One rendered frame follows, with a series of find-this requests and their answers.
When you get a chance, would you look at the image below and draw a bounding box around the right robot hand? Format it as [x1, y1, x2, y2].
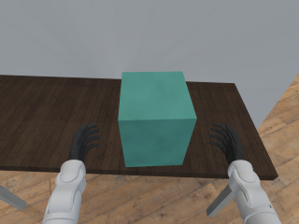
[209, 122, 245, 165]

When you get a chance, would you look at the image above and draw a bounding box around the left robot forearm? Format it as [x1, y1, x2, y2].
[42, 160, 87, 224]

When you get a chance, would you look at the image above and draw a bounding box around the carton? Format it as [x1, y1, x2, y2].
[118, 71, 197, 167]

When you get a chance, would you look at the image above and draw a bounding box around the right robot forearm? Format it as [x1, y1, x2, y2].
[227, 160, 281, 224]

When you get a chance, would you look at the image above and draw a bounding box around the table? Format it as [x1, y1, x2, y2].
[0, 75, 278, 217]

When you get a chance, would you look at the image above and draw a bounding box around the left robot hand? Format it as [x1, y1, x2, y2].
[67, 123, 100, 163]

